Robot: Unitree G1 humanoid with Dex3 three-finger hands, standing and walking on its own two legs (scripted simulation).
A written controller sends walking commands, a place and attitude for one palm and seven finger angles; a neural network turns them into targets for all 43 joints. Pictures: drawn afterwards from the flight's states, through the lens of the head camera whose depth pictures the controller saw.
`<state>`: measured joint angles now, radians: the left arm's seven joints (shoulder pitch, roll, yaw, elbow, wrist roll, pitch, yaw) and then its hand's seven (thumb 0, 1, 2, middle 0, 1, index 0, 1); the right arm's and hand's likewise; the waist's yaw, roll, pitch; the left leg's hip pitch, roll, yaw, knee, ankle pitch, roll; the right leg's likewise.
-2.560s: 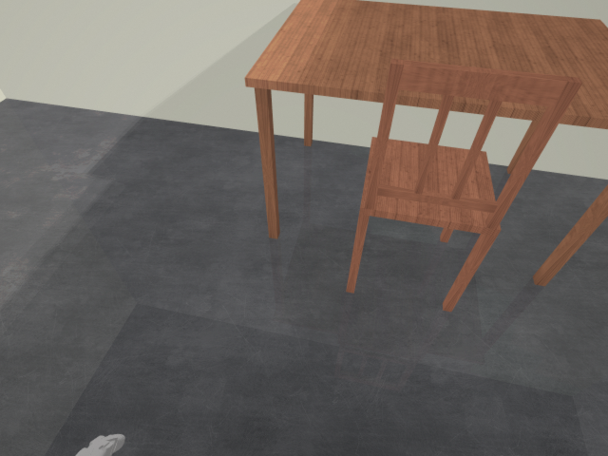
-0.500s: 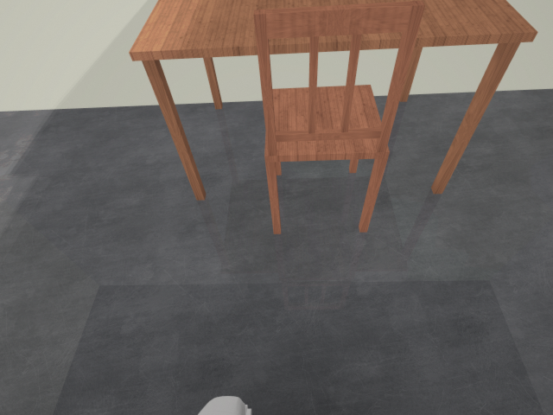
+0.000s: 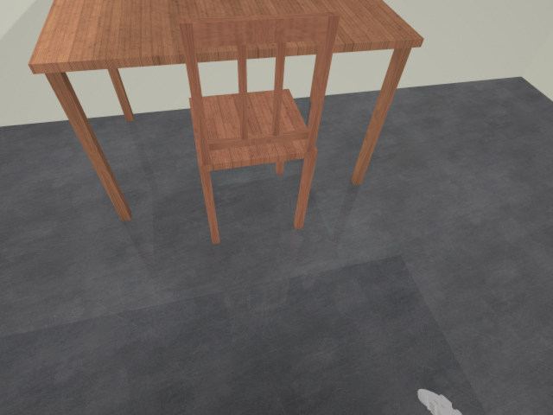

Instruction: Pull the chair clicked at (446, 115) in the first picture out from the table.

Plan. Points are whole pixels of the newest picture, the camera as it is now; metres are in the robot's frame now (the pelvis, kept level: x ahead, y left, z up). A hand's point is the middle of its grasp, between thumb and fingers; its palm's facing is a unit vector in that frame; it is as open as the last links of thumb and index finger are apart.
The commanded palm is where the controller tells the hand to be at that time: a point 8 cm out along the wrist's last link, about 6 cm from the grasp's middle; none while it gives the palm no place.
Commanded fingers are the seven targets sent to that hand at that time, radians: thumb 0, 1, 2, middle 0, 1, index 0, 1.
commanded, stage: walk to a spot facing it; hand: left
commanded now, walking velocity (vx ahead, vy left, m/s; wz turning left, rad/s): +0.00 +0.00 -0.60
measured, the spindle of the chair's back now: (243, 96) +0.89 +0.19 -0.07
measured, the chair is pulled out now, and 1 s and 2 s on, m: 0.00 0.00 0.00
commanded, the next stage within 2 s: none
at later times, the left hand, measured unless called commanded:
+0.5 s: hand (209, 391) +0.18 +0.13 -0.15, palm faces -0.32 -0.91 -0.25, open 7.4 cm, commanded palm none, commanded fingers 0.00 0.90 0.90 -0.20 -0.30 -0.20 -0.30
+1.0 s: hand (204, 357) +0.23 +0.15 -0.19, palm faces -0.46 -0.87 -0.18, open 7.4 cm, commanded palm none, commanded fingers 0.00 0.90 0.90 -0.20 -0.30 -0.20 -0.30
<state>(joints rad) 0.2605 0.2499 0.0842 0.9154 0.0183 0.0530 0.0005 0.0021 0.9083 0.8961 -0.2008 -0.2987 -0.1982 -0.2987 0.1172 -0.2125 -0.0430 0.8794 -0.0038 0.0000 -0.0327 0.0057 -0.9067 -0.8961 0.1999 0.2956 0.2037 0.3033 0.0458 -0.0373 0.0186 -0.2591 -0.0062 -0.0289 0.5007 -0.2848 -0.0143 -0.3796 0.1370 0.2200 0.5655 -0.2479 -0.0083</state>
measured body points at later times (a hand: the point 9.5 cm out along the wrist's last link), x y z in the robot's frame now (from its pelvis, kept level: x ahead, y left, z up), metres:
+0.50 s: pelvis +0.00 -0.03 -0.01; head +0.03 -0.06 +0.44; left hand +0.19 +0.17 -0.14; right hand -0.09 -0.28 -0.16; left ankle -0.02 +0.12 -0.70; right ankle -0.04 -0.12 -0.73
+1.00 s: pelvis +0.16 -0.04 -0.01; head +0.19 -0.02 +0.44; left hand +0.26 +0.20 -0.17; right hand +0.14 -0.31 -0.11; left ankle +0.25 +0.03 -0.73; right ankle -0.01 -0.10 -0.68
